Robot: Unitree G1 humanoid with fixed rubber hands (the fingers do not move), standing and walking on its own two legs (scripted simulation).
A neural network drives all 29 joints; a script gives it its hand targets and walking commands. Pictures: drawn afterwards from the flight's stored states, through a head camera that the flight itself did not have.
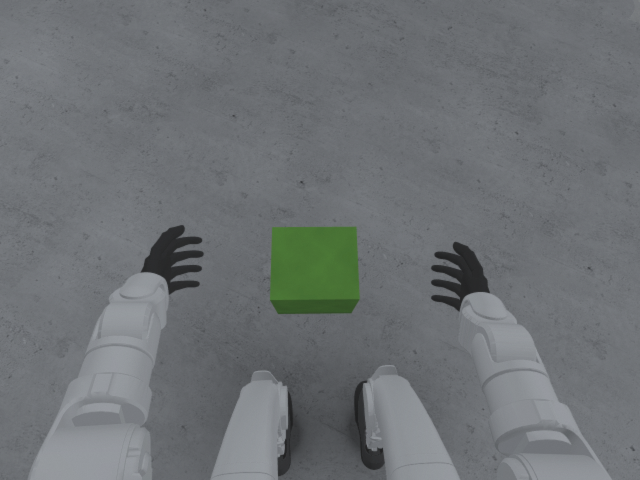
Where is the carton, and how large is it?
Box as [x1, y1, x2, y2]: [270, 227, 359, 313]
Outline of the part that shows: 272,227 270,300 277,312 351,312 359,299 356,227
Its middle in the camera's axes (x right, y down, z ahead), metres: -0.02 +0.08 +1.01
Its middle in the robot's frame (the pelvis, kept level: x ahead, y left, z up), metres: +0.49 +0.01 -0.57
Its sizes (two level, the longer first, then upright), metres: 0.205 0.178 0.212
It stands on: the floor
